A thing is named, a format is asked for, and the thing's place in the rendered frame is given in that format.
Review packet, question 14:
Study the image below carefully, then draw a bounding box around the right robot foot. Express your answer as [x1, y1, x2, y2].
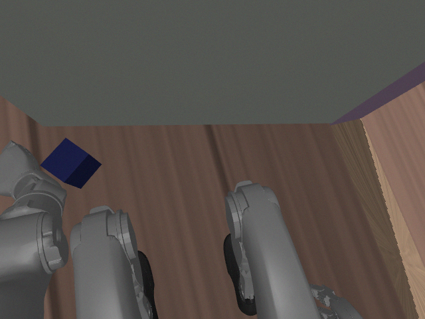
[223, 234, 257, 316]

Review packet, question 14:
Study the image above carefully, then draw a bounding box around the left robot hand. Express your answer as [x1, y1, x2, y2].
[0, 140, 66, 197]

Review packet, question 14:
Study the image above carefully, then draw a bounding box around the carton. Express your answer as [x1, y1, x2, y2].
[40, 138, 101, 189]

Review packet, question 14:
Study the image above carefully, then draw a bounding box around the left robot arm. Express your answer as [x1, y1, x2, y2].
[0, 170, 69, 319]

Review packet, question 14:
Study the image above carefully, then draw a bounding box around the right robot hand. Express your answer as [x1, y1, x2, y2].
[309, 284, 364, 319]

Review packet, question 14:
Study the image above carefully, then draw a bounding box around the left robot foot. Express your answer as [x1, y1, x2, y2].
[138, 251, 158, 319]

